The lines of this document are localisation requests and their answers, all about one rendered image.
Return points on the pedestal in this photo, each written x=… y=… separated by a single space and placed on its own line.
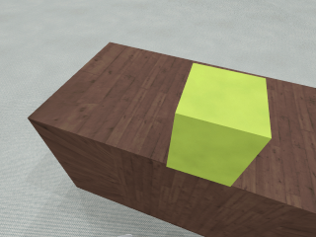
x=110 y=127

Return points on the carton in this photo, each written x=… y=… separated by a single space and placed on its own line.
x=222 y=122

